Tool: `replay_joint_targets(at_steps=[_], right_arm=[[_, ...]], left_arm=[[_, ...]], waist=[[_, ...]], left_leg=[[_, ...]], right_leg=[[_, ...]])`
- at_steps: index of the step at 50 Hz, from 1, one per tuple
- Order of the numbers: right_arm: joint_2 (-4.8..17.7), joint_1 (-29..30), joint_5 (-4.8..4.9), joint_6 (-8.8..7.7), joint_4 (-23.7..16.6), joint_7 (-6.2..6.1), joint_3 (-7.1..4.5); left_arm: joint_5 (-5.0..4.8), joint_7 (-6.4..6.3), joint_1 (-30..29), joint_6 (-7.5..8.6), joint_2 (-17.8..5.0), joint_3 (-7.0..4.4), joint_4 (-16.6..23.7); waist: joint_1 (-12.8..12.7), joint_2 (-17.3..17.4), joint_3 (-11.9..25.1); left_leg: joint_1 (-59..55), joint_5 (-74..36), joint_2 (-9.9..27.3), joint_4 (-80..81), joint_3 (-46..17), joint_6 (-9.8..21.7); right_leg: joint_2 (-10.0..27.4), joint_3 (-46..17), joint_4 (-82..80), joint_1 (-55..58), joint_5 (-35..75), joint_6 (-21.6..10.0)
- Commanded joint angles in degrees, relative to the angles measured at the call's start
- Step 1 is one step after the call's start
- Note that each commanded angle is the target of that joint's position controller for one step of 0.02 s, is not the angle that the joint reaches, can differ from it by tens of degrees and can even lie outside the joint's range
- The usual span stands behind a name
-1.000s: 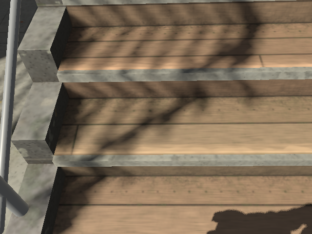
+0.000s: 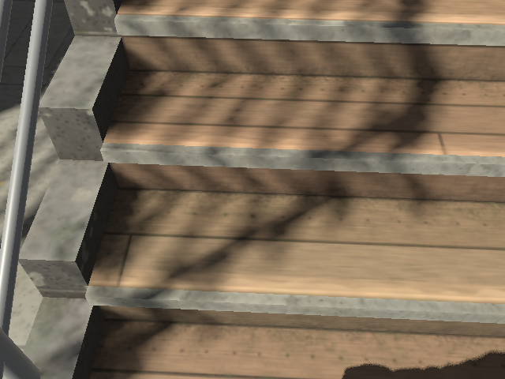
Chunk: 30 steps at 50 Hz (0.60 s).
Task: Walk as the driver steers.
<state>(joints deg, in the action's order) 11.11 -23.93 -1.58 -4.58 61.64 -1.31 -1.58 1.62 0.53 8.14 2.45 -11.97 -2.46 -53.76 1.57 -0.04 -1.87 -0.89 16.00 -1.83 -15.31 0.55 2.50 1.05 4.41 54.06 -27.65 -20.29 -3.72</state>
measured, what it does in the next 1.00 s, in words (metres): climbs: right foot, then left foot 0.16 m higher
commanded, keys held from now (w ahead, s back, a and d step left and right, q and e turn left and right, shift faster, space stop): w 0.62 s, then w+e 0.38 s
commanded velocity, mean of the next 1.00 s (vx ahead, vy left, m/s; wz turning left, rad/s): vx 0.49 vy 0.00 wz -0.11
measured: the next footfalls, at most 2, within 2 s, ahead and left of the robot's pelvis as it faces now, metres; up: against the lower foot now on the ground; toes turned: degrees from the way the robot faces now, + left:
right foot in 0.12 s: +0.13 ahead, -0.10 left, +0.00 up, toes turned -4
left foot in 0.56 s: +0.39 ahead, +0.08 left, +0.16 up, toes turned +7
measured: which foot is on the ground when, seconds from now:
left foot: down 0.00-0.10, up 0.12-0.54, down 0.56-1.00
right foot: up 0.00-0.10, down 0.12-0.60, up 0.62-1.00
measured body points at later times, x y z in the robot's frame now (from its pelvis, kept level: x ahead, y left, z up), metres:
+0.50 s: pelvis +0.17 -0.02 +0.01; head +0.22 -0.02 +0.45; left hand +0.04 +0.18 -0.13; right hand +0.44 -0.14 -0.06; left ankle +0.32 +0.09 -0.50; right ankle +0.09 -0.10 -0.74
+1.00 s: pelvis +0.43 +0.00 +0.16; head +0.46 +0.01 +0.61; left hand +0.66 +0.11 +0.06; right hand +0.29 -0.19 +0.02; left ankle +0.35 +0.08 -0.58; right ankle +0.53 -0.14 -0.29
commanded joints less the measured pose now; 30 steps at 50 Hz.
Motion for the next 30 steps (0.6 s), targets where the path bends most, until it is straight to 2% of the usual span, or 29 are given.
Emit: replay_joint_targets(at_steps=[1,2,3,4,5,6,7,8,9,10,11,12,13,14,15,17,18,19,20,21,22,23,24,25,26,27,28,29,30], right_arm=[[6.9,2.3,0.34,-0.92,-2.7,-0.76,-0.57],[6.8,1.7,-0.03,-1.12,-2.5,-0.89,-0.51],[6.9,4.0,0.16,-0.95,-2.5,-1.10,-0.47],[7.8,6.9,1.33,-0.93,-3.6,-0.68,-0.81],[7.5,10.9,1.91,-1.28,-5.5,0.48,-0.75],[-0.1,11.8,1.22,-1.50,-7.8,0.89,0.78],[-1.0,0.1,0.77,-0.41,-5.9,0.42,0.46],[0.9,0.7,-0.84,0.45,-6.5,0.62,0.14],[3.2,5.3,-2.16,0.86,-8.1,1.05,-0.67],[2.4,7.6,-2.25,1.39,-9.0,1.24,-0.71],[0.1,9.5,-2.06,2.13,-10.3,1.65,-0.09],[-2.1,11.0,-1.69,2.80,-11.7,1.94,0.54],[-4.3,13.7,-1.02,3.19,-13.8,1.65,1.41],[-7.2,16.5,-0.36,3.73,-16.0,0.51,2.36],[-7.2,19.6,-0.35,3.94,-19.4,-0.32,2.92],[-7.1,25.5,-0.03,3.80,-24.7,-1.27,3.94],[-7.4,27.6,0.07,3.74,-26.5,-1.45,4.44],[-5.9,28.5,0.44,3.62,-28.4,-1.21,4.28],[-5.6,30.7,0.08,3.63,-30.1,-0.87,4.82],[-6.2,33.1,-0.22,3.78,-32.2,-0.41,5.36],[-6.3,33.9,-0.56,4.03,-33.3,0.07,5.72],[-6.5,33.8,-0.91,4.27,-34.2,0.80,6.41],[-6.5,34.2,-0.90,4.36,-34.5,0.82,6.87],[-6.6,29.9,0.63,4.14,-31.5,0.93,7.00],[-5.5,25.7,1.70,3.80,-29.2,0.80,6.34],[-3.4,17.4,2.49,3.55,-26.2,0.28,4.93],[-0.3,9.6,1.48,3.21,-24.1,0.44,3.65],[2.5,3.8,-0.95,2.35,-21.4,0.98,2.05],[9.0,-1.1,-1.32,3.21,-17.4,-0.76,-0.52]], left_arm=[[-0.08,-0.53,2.7,0.00,-0.6,0.31,1.8],[-0.64,-0.93,5.0,-0.19,-0.9,0.00,0.9],[-0.87,-1.59,12.7,-0.25,-1.7,-0.76,-1.5],[-0.80,-1.99,20.8,0.15,-2.3,-1.30,-4.3],[-0.18,-2.32,27.1,0.71,-4.8,-2.18,-7.0],[0.71,-2.29,28.0,1.68,-9.3,-2.51,-7.3],[-0.35,-2.04,24.7,1.16,-13.3,-3.16,-6.8],[-1.21,-1.61,16.9,0.34,-10.5,-2.74,-4.9],[-1.73,-0.86,11.3,0.45,-5.9,-1.56,-3.7],[-1.37,-0.61,10.5,0.74,-3.5,-0.60,-4.1],[-0.63,-0.67,12.3,1.47,-2.0,0.10,-5.0],[-0.36,-0.79,14.7,2.06,-1.3,0.48,-6.8],[0.11,-0.68,17.4,2.56,-2.2,0.54,-8.2],[0.41,-0.31,21.2,3.01,-2.7,0.50,-9.7],[-0.13,-0.19,21.6,3.36,-2.9,0.82,-10.1],[-0.31,-0.36,20.8,3.79,-2.2,2.03,-10.3],[-0.42,-0.54,21.4,3.91,-1.7,2.63,-10.9],[-1.28,-0.72,21.0,4.07,-1.1,3.31,-10.6],[-1.65,-0.99,21.1,4.03,-1.3,3.59,-10.8],[-2.15,-1.81,22.6,3.62,-0.6,4.01,-11.8],[-1.69,-2.64,23.7,3.19,-1.9,3.76,-12.1],[-2.37,-3.91,24.1,2.69,-3.6,3.03,-11.2],[-2.79,-4.43,24.9,2.08,-3.9,2.74,-11.5],[-3.24,-4.18,21.0,2.02,-2.5,3.23,-9.3],[-3.32,-3.87,23.4,2.12,-4.3,2.80,-8.5],[-2.31,-3.83,24.9,2.21,-7.8,2.15,-8.4],[-2.58,-2.81,22.5,2.55,-10.8,0.84,-7.3],[-2.10,-1.74,19.3,3.40,-12.2,-0.37,-5.0],[-3.19,0.65,19.6,3.96,-7.8,-0.44,-0.5]], waist=[[-3.9,8.8,-1.4],[-4.7,9.0,-0.4],[-9.0,8.6,2.5],[-13.1,5.7,4.6],[-15.7,0.3,4.3],[-12.6,-12.8,3.6],[-5.5,-11.5,5.3],[-2.6,-7.8,-1.9],[-1.3,-4.5,-8.0],[-0.7,-3.0,-9.0],[-0.2,-1.9,-8.8],[0.1,-1.0,-7.7],[-0.6,-0.9,-6.8],[-2.0,-3.6,-4.9],[-1.1,-2.8,-5.5],[-0.3,-1.5,-7.3],[-0.6,-1.7,-7.1],[-0.4,-2.2,-7.0],[-0.6,-0.1,-6.5],[-1.1,-0.3,-6.8],[-1.6,0.1,-5.1],[-2.3,-0.2,-2.3],[-3.7,-2.3,-0.5],[-1.5,-1.2,3.0],[-0.6,-3.2,10.1],[3.9,-9.3,16.9],[7.7,-13.3,22.2],[10.1,-11.2,27.1],[9.3,8.3,26.6]], left_leg=[[10.6,-41.1,12.1,-1.5,-3.5,8.9],[10.8,-48.3,12.2,-5.9,-3.4,9.4],[11.7,-54.6,12.0,-14.5,-3.4,9.6],[15.0,-51.9,9.6,-24.8,-1.6,8.7],[23.7,-36.8,5.4,-38.3,-0.8,6.7],[36.8,7.6,-1.2,-61.6,0.2,4.4],[40.5,9.6,-2.7,-71.6,-7.6,4.5],[44.7,5.9,1.4,-76.0,-4.9,3.3],[48.4,5.2,3.4,-78.7,-2.5,2.3],[50.9,5.8,3.7,-83.7,-1.3,1.8],[54.1,5.0,4.8,-87.8,-1.2,1.6],[57.0,3.7,5.1,-91.4,-0.5,1.8],[62.2,3.8,4.5,-97.5,0.1,2.4],[68.9,7.2,2.9,-112.1,1.3,3.6],[74.3,8.7,4.0,-114.3,-1.5,4.3],[78.2,9.1,4.4,-111.5,-1.0,4.3],[80.6,9.7,4.0,-113.4,-0.2,4.2],[81.0,9.2,5.3,-109.3,0.7,3.6],[78.1,8.3,6.2,-100.2,4.0,2.6],[75.4,6.6,7.2,-94.7,4.9,2.2],[75.4,5.9,7.2,-92.0,5.7,1.5],[68.1,6.7,8.1,-82.0,7.5,1.7],[62.7,9.2,8.2,-73.0,8.3,2.6],[46.9,8.1,5.6,-60.8,11.6,3.8],[35.1,8.6,-0.3,-58.3,14.6,4.4],[28.1,10.9,-3.5,-55.8,13.8,5.5],[24.5,13.3,-3.8,-47.7,11.1,7.1],[14.7,13.0,-0.6,-40.5,1.0,9.0],[5.9,20.4,16.4,-19.7,-33.8,15.4]], right_leg=[[-1.4,2.3,-7.8,9.8,0.7,-0.3],[-3.5,3.0,-11.4,14.3,3.3,-0.9],[-3.9,3.4,-14.3,21.1,7.3,-2.5],[-4.8,4.3,-23.6,29.0,13.9,-3.1],[-2.5,1.4,-30.5,36.4,15.4,-3.6],[14.1,-20.5,-35.9,37.9,19.8,-5.6],[21.8,-37.8,-41.9,32.3,11.1,-12.8],[23.3,-40.6,-48.0,23.0,-20.5,-15.3],[20.0,-35.7,-49.6,17.0,-28.0,-13.8],[16.7,-30.3,-48.7,14.8,-24.4,-12.3],[14.5,-25.7,-47.1,13.3,-19.2,-11.2],[12.8,-21.9,-45.7,12.6,-15.2,-10.3],[12.9,-20.2,-44.8,13.4,-10.9,-10.0],[14.2,-20.5,-44.7,15.3,-9.1,-11.3],[15.0,-20.1,-44.8,15.7,-12.2,-10.3],[13.3,-17.2,-46.6,12.1,-13.7,-8.6],[13.1,-16.8,-47.0,12.4,-13.0,-8.6],[12.5,-14.9,-47.5,12.8,-12.2,-7.9],[9.9,-12.5,-48.9,11.1,-11.8,-7.1],[9.1,-12.3,-50.7,10.0,-6.8,-7.5],[9.1,-12.3,-51.1,13.2,-1.0,-8.0],[10.6,-12.3,-56.7,15.3,11.7,-10.2],[10.1,-9.5,-57.8,20.3,24.4,-10.5],[7.0,-2.9,-54.3,18.2,47.7,-10.2],[8.7,-1.4,-46.5,20.4,81.8,-10.5],[11.0,-1.7,-35.0,26.8,100.7,-10.3],[13.3,-1.9,-23.4,33.4,105.2,-9.5],[12.5,-2.1,-8.9,29.5,94.2,-8.1],[2.2,-2.0,14.0,6.4,59.1,-3.0]])
Velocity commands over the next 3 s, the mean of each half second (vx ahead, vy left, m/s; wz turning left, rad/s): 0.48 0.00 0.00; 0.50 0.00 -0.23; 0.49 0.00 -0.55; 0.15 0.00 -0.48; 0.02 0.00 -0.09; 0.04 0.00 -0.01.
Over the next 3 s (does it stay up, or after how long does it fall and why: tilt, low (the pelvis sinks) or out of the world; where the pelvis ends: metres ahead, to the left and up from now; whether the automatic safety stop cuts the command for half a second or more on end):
stays up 0.93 -0.21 0.47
